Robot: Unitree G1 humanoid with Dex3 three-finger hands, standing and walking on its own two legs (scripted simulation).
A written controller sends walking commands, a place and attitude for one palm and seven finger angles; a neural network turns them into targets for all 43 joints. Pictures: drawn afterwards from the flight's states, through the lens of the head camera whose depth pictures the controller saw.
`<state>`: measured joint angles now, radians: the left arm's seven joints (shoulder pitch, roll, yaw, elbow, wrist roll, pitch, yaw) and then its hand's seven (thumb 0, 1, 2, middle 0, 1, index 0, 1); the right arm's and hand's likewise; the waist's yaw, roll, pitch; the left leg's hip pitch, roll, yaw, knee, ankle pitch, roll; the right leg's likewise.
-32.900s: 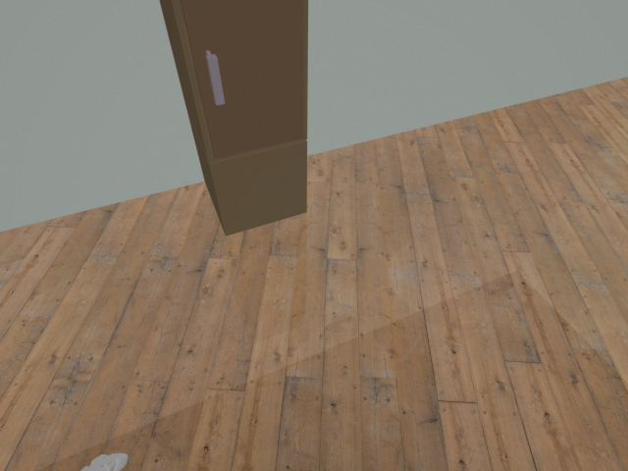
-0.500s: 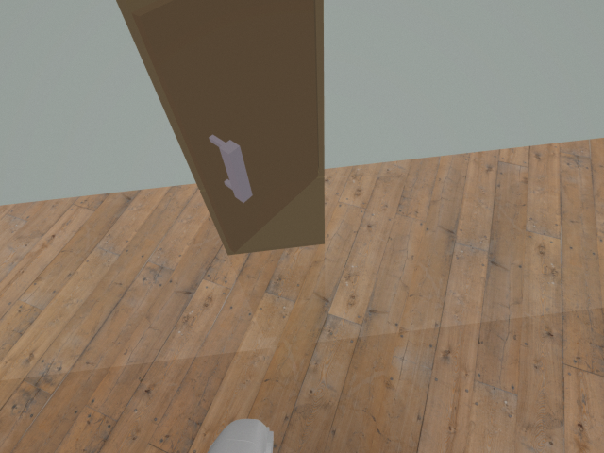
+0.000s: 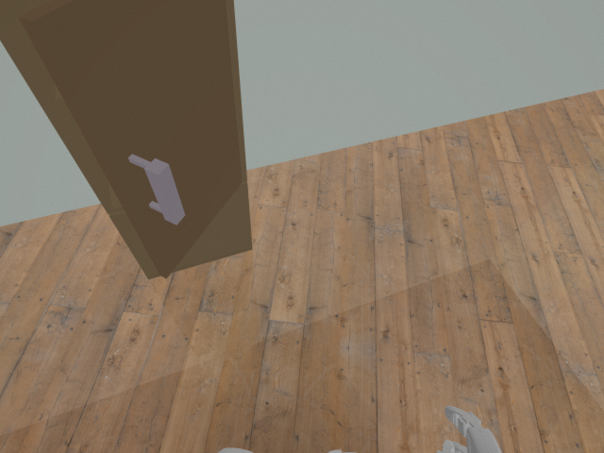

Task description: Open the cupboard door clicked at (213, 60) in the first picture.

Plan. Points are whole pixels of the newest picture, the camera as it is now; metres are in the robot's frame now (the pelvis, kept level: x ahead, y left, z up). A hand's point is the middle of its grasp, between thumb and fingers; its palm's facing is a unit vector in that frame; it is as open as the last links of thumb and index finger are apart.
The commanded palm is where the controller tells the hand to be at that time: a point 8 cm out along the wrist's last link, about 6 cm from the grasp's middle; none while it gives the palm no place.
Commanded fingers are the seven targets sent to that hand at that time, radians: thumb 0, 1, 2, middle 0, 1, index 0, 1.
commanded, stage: walk to a spot facing it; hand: left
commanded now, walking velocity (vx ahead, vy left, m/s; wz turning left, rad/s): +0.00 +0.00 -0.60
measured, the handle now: (156, 189) +0.49 +0.31 -0.04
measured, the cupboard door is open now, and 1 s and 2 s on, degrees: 43 43 43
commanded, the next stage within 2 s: turn to face it in 1.98 s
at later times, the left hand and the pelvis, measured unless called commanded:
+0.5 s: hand (236, 395) +0.20 +0.12 -0.15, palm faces -0.35 -0.90 -0.26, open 7.4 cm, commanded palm none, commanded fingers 0.00 0.90 0.90 -0.20 -0.30 -0.20 -0.30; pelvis +0.02 -0.03 +0.00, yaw -20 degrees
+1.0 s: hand (284, 340) +0.30 +0.05 -0.16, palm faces -0.59 -0.80 -0.15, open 7.4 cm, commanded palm none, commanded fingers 0.00 0.90 0.90 -0.20 -0.30 -0.20 -0.30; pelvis +0.11 -0.06 +0.01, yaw -38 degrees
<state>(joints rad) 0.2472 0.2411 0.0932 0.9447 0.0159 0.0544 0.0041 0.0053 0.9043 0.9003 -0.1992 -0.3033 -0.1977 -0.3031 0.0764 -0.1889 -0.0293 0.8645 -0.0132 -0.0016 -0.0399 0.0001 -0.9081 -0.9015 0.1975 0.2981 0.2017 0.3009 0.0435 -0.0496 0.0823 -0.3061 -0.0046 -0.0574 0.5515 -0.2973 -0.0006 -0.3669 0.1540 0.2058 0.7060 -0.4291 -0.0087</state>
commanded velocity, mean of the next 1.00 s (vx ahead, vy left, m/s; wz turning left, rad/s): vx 0.13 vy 0.00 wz -0.60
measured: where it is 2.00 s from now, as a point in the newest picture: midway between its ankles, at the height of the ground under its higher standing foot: (450, 401)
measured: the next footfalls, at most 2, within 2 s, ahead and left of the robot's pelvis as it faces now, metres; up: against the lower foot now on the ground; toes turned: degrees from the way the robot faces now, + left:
right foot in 0.38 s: +0.02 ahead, -0.15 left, +0.00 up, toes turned -20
left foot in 0.74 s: +0.14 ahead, +0.06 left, +0.00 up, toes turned -25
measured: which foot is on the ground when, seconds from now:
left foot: down 0.00-0.38, up 0.40-0.72, down 0.74-1.00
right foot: up 0.00-0.36, down 0.38-0.74, up 0.76-1.00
